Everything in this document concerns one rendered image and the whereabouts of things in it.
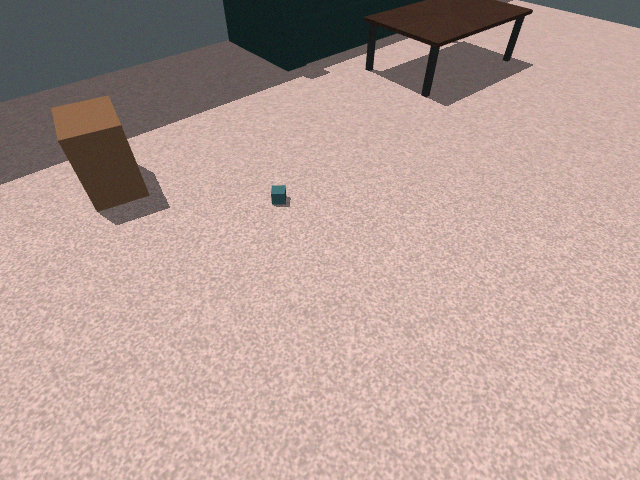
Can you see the coffee table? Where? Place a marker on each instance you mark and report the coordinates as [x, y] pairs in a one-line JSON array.
[[440, 22]]

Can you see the sofa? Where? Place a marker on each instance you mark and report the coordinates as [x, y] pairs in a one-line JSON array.
[[292, 33]]

